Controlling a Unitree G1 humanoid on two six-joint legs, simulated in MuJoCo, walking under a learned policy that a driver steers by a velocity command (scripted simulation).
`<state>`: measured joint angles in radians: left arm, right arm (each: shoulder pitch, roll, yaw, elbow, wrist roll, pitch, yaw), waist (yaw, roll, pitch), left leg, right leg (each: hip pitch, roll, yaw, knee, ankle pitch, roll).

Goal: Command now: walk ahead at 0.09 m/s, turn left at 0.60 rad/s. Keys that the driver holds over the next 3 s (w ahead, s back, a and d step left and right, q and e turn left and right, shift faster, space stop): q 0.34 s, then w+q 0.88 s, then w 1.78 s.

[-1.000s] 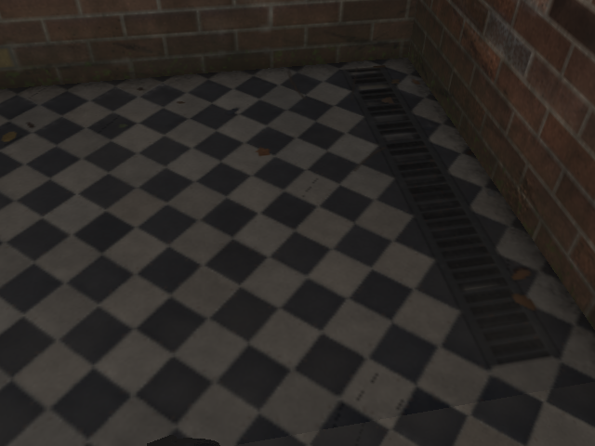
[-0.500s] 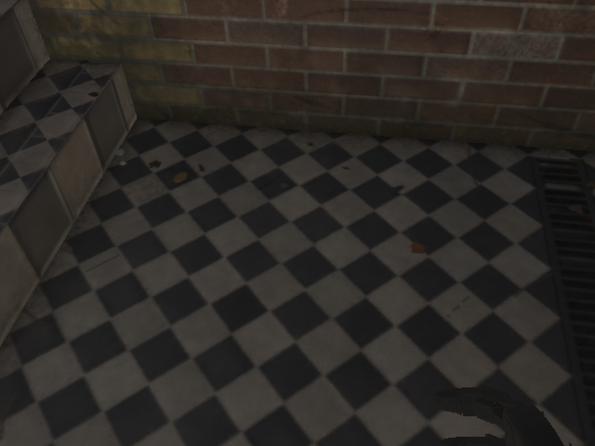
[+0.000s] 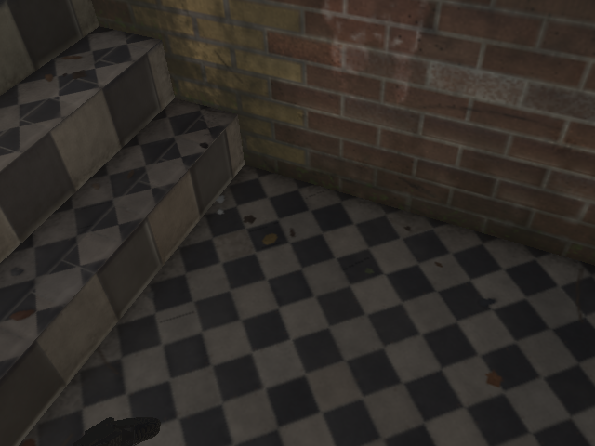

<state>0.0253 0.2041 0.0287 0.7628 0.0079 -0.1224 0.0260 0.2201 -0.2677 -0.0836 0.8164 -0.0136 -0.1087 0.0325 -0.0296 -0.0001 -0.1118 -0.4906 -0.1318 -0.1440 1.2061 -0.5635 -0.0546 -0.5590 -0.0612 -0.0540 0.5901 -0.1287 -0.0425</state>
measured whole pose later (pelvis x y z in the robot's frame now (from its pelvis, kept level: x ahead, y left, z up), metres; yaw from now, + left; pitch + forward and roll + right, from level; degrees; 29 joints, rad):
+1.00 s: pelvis +0.14 +0.03 +0.02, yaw +36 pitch +3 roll -2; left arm 0.34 0.22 0.07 0.78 0.01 -0.10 0.03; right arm 0.21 -0.27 -0.09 0.64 0.03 -0.03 0.00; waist 0.05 0.06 -0.05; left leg -0.71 0.03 -0.07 1.21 -0.26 0.01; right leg -0.20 -0.01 -0.11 0.42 -0.27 -0.01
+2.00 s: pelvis +0.48 +0.36 +0.02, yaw +50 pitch +1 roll +0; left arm 0.28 0.22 0.03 0.87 0.01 -0.08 -0.01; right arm 0.20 -0.26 -0.03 0.83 -0.05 -0.05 0.00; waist 0.01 0.05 0.03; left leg -0.51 0.03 0.00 1.02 -0.24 0.02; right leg -0.19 0.05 -0.09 0.32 -0.15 -0.09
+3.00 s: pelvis +0.83 +0.51 +0.14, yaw +49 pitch +1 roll +1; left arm 0.22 0.16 0.03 0.91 0.04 0.02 0.02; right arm 0.13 -0.21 -0.05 0.78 -0.05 -0.07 -0.01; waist -0.04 0.03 0.01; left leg -0.79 -0.05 -0.10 1.94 -0.02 0.08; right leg -0.69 -0.05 -0.17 1.10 -0.43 -0.10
